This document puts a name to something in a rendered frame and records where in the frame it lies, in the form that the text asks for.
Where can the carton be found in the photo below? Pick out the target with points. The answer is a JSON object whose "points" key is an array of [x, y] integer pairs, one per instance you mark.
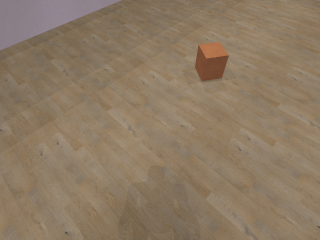
{"points": [[211, 61]]}

